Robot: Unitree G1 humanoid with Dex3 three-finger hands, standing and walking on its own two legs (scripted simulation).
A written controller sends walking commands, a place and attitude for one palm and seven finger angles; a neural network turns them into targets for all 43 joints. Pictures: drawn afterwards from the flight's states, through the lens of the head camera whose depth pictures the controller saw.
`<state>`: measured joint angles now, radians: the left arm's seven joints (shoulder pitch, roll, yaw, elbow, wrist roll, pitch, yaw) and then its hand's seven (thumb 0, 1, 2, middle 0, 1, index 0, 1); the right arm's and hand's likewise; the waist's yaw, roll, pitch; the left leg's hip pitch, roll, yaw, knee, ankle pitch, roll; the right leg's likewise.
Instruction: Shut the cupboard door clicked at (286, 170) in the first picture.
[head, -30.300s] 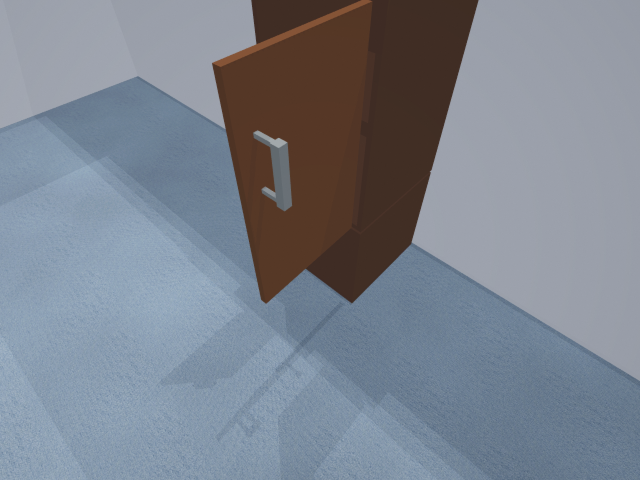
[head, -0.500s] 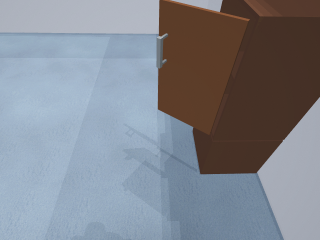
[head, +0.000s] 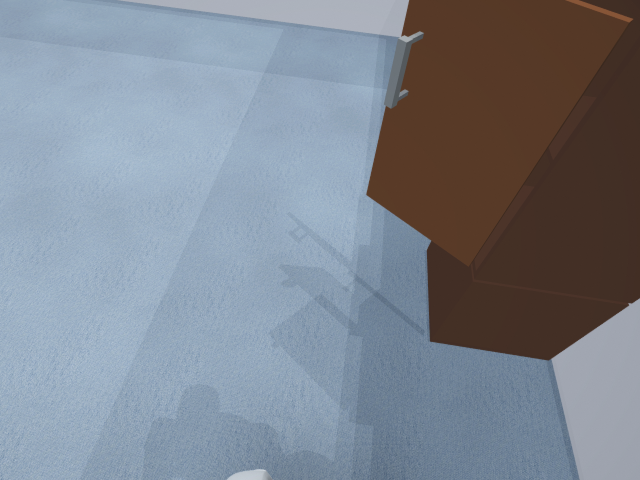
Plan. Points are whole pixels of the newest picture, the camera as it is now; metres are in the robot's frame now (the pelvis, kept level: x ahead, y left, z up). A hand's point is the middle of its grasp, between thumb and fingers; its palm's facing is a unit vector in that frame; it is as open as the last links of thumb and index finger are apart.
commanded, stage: walk to a spot facing it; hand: left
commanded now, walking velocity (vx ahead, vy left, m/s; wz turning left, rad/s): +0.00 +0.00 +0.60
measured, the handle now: (403, 70) +0.83 -0.14 +0.08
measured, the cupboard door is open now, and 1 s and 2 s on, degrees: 54 54 54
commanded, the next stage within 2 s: none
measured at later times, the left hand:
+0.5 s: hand out of the picture +0.04 +0.19 -0.14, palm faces +0.27 -0.91 -0.31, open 7.4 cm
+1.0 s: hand out of the picture -0.05 +0.20 -0.15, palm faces +0.60 -0.75 -0.27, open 7.4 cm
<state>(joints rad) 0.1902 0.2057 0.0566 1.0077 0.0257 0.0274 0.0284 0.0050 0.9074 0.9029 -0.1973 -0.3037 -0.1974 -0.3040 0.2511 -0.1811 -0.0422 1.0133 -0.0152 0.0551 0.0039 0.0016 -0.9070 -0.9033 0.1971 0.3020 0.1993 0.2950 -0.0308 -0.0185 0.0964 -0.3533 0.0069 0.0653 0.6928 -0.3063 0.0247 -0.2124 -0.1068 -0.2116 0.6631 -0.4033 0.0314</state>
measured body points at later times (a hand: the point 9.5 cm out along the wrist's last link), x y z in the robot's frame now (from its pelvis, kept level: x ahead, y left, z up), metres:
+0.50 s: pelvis +0.00 -0.04 +0.01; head +0.06 -0.04 +0.46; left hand +0.02 +0.24 -0.12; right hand +0.13 -0.29 -0.14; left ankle +0.01 +0.08 -0.69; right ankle +0.01 -0.18 -0.72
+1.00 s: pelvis +0.02 -0.01 +0.01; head +0.07 +0.03 +0.46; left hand -0.09 +0.24 -0.13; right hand +0.26 -0.15 -0.12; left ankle -0.04 +0.08 -0.72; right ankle +0.08 -0.15 -0.65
